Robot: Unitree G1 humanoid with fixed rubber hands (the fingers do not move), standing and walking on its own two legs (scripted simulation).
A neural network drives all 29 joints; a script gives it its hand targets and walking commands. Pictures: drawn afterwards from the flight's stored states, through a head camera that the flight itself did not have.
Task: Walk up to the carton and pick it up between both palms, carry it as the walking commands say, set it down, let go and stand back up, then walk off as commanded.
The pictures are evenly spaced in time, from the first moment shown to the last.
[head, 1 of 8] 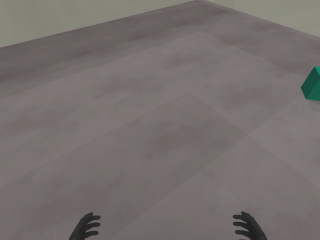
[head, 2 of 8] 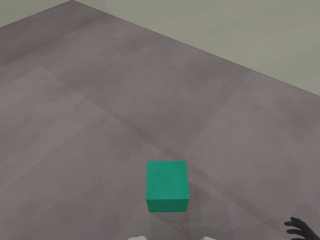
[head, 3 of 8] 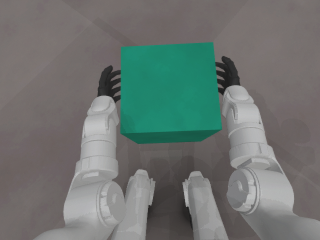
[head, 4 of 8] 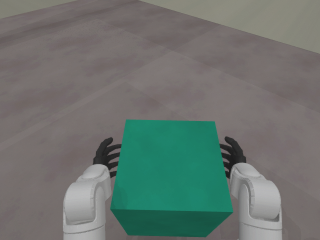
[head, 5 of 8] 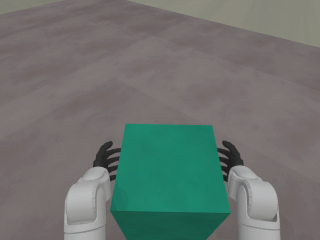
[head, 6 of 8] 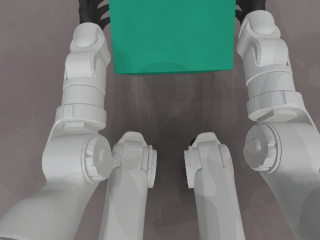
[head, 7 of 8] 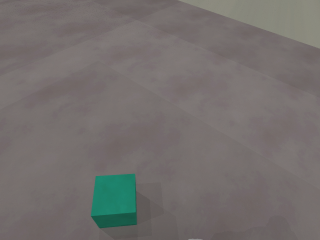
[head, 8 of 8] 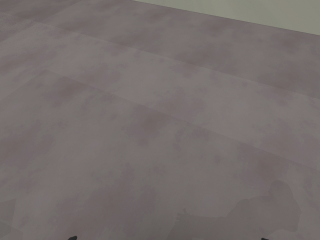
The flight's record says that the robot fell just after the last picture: no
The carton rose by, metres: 0.67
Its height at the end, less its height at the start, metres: +0.00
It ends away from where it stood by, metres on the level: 2.54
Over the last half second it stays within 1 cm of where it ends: yes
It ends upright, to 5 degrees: yes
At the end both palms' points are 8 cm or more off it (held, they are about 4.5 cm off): yes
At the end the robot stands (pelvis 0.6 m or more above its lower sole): yes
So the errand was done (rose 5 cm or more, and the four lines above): yes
